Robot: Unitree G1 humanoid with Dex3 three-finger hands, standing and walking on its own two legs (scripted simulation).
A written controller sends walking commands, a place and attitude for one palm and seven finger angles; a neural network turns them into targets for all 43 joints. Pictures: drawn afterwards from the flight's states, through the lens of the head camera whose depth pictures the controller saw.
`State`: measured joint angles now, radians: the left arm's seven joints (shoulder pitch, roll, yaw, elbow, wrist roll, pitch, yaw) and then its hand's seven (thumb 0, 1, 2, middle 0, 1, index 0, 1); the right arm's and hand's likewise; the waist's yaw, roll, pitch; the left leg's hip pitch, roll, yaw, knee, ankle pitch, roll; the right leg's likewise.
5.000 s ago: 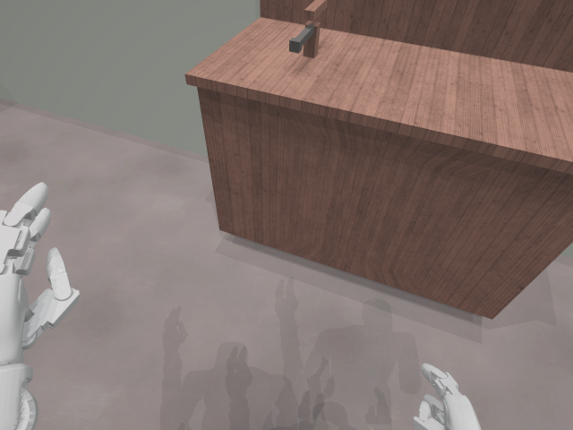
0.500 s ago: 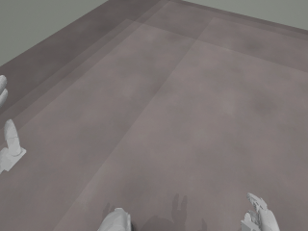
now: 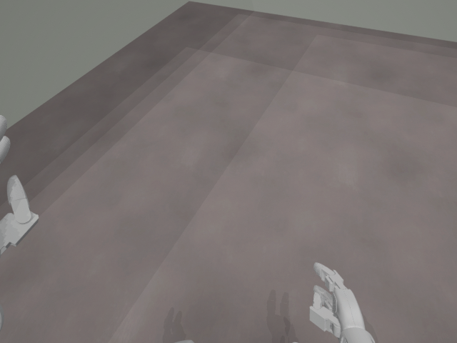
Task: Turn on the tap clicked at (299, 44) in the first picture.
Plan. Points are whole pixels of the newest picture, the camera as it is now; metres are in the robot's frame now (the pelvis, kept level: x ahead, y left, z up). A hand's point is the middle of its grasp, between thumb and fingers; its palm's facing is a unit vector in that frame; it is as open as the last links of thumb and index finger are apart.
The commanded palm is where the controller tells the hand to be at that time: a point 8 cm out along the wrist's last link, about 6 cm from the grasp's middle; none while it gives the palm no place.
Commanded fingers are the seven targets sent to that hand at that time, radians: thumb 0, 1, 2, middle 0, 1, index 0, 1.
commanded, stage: walk to a spot facing it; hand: left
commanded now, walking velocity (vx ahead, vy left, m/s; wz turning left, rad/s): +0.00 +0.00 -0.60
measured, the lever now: out of the picture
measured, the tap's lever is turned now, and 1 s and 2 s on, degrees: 0 0 0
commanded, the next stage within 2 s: turn to face it in 0.56 s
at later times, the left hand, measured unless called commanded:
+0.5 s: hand (127, 198) +0.25 +0.15 +0.19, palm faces +0.20 -0.85 -0.49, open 7.4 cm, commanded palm +0.21 +0.19 +0.19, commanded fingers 0.00 0.90 0.90 -0.20 -0.30 -0.20 -0.30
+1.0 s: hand (240, 246) +0.21 +0.01 +0.16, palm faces -0.17 -0.87 -0.47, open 7.4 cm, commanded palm +0.17 +0.11 +0.19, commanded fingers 0.00 0.90 0.90 -0.20 -0.30 -0.20 -0.30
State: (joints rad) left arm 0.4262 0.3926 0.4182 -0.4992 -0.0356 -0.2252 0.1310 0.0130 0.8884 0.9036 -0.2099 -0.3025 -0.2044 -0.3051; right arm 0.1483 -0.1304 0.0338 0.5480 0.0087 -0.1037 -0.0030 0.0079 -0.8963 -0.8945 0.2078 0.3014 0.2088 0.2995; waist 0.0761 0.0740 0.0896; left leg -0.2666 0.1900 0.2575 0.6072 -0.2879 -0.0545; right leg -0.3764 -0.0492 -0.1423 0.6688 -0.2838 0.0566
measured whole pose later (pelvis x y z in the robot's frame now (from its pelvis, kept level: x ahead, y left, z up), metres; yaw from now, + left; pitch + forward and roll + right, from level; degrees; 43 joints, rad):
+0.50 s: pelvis -0.02 -0.03 +0.01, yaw -16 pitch +2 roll +3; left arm 0.52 0.41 0.43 -0.50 -0.07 -0.21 0.15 0.01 0.89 0.90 -0.21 -0.30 -0.21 -0.31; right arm 0.19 -0.27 -0.05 0.57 0.03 0.05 -0.01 0.01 -0.91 -0.90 0.20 0.30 0.20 0.30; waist 0.00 -0.01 0.01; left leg -0.38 0.02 0.02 0.81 -0.47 -0.07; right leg -0.40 0.12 0.07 0.45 -0.07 -0.11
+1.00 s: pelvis -0.12 -0.04 -0.01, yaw -33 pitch +0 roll -1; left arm 0.35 0.36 0.34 -0.50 -0.03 -0.18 0.13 0.02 0.89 0.90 -0.21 -0.30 -0.20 -0.30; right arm 0.16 -0.21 0.01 0.57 0.03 -0.03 0.01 0.01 -0.90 -0.89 0.21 0.30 0.21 0.30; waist 0.00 0.07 0.17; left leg -0.43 0.19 0.07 0.99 -0.51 -0.09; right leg -0.33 0.00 -0.08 0.65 -0.31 -0.03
